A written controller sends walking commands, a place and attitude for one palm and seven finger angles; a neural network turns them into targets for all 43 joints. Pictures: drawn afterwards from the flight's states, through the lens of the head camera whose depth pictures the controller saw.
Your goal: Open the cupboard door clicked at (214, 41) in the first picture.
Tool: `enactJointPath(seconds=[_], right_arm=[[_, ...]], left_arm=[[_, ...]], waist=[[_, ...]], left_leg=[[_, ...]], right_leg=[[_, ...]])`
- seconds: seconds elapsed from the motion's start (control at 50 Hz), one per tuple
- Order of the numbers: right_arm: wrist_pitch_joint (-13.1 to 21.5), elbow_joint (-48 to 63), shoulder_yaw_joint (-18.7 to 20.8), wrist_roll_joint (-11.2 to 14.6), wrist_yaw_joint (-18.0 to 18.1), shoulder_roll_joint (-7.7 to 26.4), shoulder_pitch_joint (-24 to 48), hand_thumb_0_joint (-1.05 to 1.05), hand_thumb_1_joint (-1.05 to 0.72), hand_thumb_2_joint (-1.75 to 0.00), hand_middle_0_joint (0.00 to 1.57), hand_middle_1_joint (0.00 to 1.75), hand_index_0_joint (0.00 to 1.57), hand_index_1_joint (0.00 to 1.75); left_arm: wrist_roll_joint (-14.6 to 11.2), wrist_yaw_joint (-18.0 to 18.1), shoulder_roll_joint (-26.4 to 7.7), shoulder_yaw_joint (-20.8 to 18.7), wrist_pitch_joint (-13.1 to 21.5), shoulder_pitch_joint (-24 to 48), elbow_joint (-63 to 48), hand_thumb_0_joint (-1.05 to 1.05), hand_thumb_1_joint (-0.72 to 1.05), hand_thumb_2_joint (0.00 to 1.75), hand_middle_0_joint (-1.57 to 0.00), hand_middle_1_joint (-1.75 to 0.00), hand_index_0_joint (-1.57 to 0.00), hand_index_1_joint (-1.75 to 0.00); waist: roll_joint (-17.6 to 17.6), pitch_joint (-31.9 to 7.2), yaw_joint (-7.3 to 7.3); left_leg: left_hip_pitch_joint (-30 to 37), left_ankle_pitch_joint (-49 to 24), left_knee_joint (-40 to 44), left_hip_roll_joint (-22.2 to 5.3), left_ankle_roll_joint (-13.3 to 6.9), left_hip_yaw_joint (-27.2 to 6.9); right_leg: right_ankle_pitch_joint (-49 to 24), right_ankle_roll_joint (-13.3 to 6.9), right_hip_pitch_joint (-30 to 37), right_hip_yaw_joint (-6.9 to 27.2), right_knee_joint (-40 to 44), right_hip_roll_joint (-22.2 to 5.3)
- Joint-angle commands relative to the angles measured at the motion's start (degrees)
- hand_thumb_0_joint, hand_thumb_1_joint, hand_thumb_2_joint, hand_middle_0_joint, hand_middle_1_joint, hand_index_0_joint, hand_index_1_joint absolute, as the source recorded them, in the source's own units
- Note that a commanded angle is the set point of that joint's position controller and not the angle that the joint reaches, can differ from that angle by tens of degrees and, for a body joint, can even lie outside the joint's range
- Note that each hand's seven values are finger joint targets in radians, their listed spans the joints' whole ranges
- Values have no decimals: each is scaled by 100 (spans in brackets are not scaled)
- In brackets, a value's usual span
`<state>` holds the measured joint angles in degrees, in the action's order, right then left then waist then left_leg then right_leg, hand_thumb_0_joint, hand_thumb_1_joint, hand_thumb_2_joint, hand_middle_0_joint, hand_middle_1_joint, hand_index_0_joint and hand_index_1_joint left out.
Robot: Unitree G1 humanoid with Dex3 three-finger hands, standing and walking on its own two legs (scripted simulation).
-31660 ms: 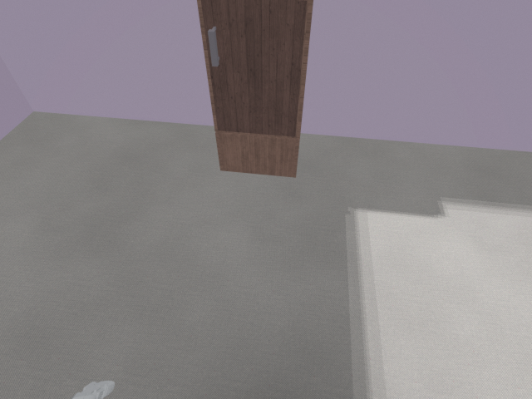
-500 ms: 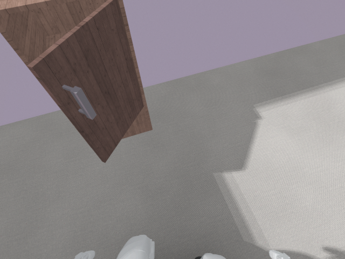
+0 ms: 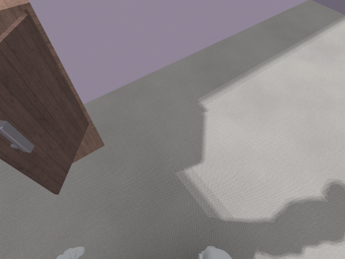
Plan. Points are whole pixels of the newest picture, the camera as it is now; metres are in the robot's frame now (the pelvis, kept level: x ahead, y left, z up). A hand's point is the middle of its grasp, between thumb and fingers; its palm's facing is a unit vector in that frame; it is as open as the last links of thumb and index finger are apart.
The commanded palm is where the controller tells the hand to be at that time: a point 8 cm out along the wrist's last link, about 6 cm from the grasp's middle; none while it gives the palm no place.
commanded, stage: walk to a spot facing it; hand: left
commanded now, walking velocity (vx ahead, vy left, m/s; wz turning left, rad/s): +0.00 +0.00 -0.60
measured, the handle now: (8, 136) +0.40 +0.50 -0.05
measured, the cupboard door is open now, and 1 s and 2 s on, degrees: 47 47 47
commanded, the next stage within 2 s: turn to face it in 1.54 s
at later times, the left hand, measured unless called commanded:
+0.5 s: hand (118, 249) +0.15 +0.16 -0.17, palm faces -0.20 -0.96 -0.19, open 7.4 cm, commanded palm none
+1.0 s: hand (209, 134) +0.52 -0.09 -0.16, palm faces -0.63 -0.74 -0.22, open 7.4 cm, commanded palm none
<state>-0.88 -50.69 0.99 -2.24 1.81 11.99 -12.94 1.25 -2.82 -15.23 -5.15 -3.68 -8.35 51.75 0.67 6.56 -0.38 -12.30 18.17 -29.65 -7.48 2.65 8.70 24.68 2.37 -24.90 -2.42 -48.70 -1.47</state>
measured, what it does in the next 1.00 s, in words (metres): walks ahead, turning right: right foot, then left foot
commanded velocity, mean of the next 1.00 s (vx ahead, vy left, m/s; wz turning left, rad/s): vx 0.32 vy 0.00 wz -0.51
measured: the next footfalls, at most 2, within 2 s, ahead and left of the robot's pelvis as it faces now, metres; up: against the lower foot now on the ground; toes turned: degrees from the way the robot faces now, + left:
right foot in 0.06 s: +0.04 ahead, -0.13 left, +0.00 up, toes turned -6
left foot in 0.54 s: +0.22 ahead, +0.07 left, +0.00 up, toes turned -17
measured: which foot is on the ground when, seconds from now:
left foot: down 0.00-0.06, up 0.08-0.52, down 0.54-0.98, up 1.00-1.00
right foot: up 0.00-0.04, down 0.06-0.52, up 0.54-0.96, down 0.98-1.00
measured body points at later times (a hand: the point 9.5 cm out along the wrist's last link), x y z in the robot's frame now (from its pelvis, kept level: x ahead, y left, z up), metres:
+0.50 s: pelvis +0.09 -0.03 +0.00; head +0.13 -0.03 +0.45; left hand +0.16 +0.21 -0.15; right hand +0.15 -0.30 -0.12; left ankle +0.17 +0.09 -0.72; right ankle +0.00 -0.12 -0.74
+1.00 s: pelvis +0.26 -0.14 -0.02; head +0.31 -0.18 +0.42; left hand +0.55 -0.05 -0.14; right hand +0.02 -0.24 -0.16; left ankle +0.19 +0.08 -0.71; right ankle +0.29 -0.24 -0.74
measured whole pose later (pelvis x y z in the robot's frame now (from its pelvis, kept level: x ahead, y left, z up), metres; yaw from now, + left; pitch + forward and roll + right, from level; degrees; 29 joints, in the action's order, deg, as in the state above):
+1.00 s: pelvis +0.26 -0.14 -0.02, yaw -34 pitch +1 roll +1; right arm 1.5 -62.2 0.2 -1.4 0.8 10.6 -30.1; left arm 1.6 -3.3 -13.3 -3.3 1.9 0.6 50.7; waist -0.3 6.6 4.2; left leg -2.7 29.6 -42.4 -8.7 4.5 13.2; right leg 13.7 -6.2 -27.1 -7.4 -38.9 0.0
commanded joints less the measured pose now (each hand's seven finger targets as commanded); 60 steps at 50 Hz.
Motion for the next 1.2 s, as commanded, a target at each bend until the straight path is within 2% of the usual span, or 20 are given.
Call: enactJointPath(seconds=[0.0,0.02,0.04,0.06,0.14,0.26,0.4,0.46,0.48,0.5,0.52,0.56,0.66,0.84,0.92,0.94,0.96,0.98,1.08,1.18], right_arm=[[54,294,449,71,9,1352,-223,0,-90,-90,20,30,20,30],[47,377,443,139,-37,1185,-188,0,-90,-90,20,30,20,30],[47,682,298,184,-58,619,196,0,-90,-90,20,30,20,30],[-14,739,275,178,8,788,368,0,-90,-90,20,30,20,30],[-15,518,321,119,-94,790,522,0,-90,-90,20,30,20,30],[32,493,364,90,-243,645,668,0,-90,-90,20,30,20,30],[252,735,377,137,-245,629,976,0,-90,-90,20,30,20,30],[392,479,378,144,-160,677,156,0,-90,-90,20,30,20,30],[442,239,429,125,-63,967,-584,0,-90,-90,20,30,20,30],[485,64,575,-8,-17,1641,-1386,0,-90,-90,20,30,20,30],[433,98,543,3,8,1732,-1715,0,-90,-90,20,30,20,30],[434,311,398,-36,-17,1260,-1086,0,-90,-90,20,30,20,30],[581,66,176,46,15,699,-1028,0,-90,-90,20,30,20,30],[515,-498,139,-4,-21,731,-1732,0,-90,-90,20,30,20,30],[477,-531,165,70,-37,989,-1322,0,-90,-90,20,30,20,30],[503,-441,135,163,-105,830,-1202,0,-90,-90,20,30,20,30],[509,-293,99,261,-78,459,-1385,0,-90,-90,20,30,20,30],[488,-187,147,246,-79,641,-942,0,-90,-90,20,30,20,30],[236,-597,170,89,-115,187,-1015,0,-90,-90,20,30,20,30],[169,-617,231,76,-194,46,-755,0,-90,-90,20,30,20,30]], left_arm=[[-24,29,-337,-21,228,-234,-393,0,90,90,-20,-30,-20,-30],[11,90,-758,-98,284,-741,-243,0,90,90,-20,-30,-20,-30],[59,210,-1496,-275,332,-1200,-109,0,90,90,-20,-30,-20,-30],[-46,301,-1572,-274,330,-1485,-30,0,90,90,-20,-30,-20,-30],[-53,381,-866,-135,348,-599,-287,0,90,90,-20,-30,-20,-30],[-6,272,-903,-133,514,-753,-228,0,90,90,-20,-30,-20,-30],[26,219,-915,-186,587,-830,-178,0,90,90,-20,-30,-20,-30],[-8,220,-781,-185,571,-527,-235,0,90,90,-20,-30,-20,-30],[-21,190,-507,-130,587,-399,-296,0,90,90,-20,-30,-20,-30],[-106,121,-118,-50,585,-525,-361,0,90,90,-20,-30,-20,-30],[-60,104,-215,-18,637,-260,-494,0,90,90,-20,-30,-20,-30],[55,13,-304,-111,654,-91,-447,0,90,90,-20,-30,-20,-30],[54,-113,91,29,459,-107,-279,0,90,90,-20,-30,-20,-30],[26,-136,198,206,417,1131,-508,0,90,90,-20,-30,-20,-30],[29,-9,-266,64,515,-632,6,0,90,90,-20,-30,-20,-30],[66,71,-772,-92,574,-1570,297,0,90,90,-20,-30,-20,-30],[11,162,-1347,-243,600,-2137,414,0,90,90,-20,-30,-20,-30],[-110,235,-1477,-236,572,-1869,361,0,90,90,-20,-30,-20,-30],[-88,291,-379,101,724,-391,118,0,90,90,-20,-30,-20,-30],[-95,280,-33,81,894,-888,428,0,90,90,-20,-30,-20,-30]], waist=[[856,-1065,-44],[-26,-1366,-284],[-2043,-1377,-571],[-1912,-1514,-703],[-1160,-1051,-261],[-667,-579,-185],[-811,-245,-199],[-644,-568,209],[120,-902,555],[1919,-1397,848],[1796,-1265,898],[535,-521,540],[848,-538,170],[777,-167,398],[509,-1000,-591],[-230,-1630,-1005],[-1625,-2448,-1023],[-1268,-2131,-932],[-449,-503,181],[-500,-544,190]], left_leg=[[382,-2809,-346,-958,-495,-256],[-469,-1896,-1301,-671,-185,31],[-2162,1724,-2855,309,157,336],[-2381,2150,-3573,282,106,-628],[-2483,744,-3702,90,200,-856],[-2199,67,-2756,295,233,-731],[-1623,192,-1354,519,114,-852],[334,-336,139,707,56,-752],[1613,-57,595,354,-44,-1041],[2670,1296,1247,-1408,-536,-3236],[2235,1656,1744,-2221,-1009,-4242],[1191,963,1870,-1870,-1139,-3594],[1170,-2591,1399,-995,-610,-892],[1174,-3594,1397,-1064,-681,90],[549,-5190,-842,-953,-425,412],[-778,-3561,-2388,-546,-225,625],[-2340,1558,-4566,509,72,369],[-2859,1551,-5224,298,-82,-598],[-1762,7,-3829,-223,24,-717],[-2217,-802,-2928,-83,71,-619]], right_leg=[[-1185,-185,1292,-401,1982,227],[-2392,-425,2506,348,2490,-336],[-4662,-1100,3268,2654,2699,-1937],[-4847,-1585,3164,2833,2639,-2181],[-2719,-1370,2498,2129,2856,-1205],[-429,-1415,1766,2344,3534,-958],[-228,-1521,1404,2795,3496,-1003],[-562,-1183,475,2471,2680,-558],[-586,-926,-281,2048,1833,-76],[560,-545,-1468,1020,-150,759],[891,-442,-1779,682,-1397,523],[106,-367,-1921,635,-2289,15],[-953,-212,-1804,225,-2181,-228],[-1421,-480,-835,-528,600,-58],[-1324,-906,2110,-618,1484,362],[-1243,-1201,3857,336,1688,-472],[-1731,-1877,4963,3353,2464,-2274],[-1913,-1945,4566,3594,2931,-2369],[-2992,-1316,1299,1088,3460,-1275],[-3025,-1048,1783,849,3747,-900]])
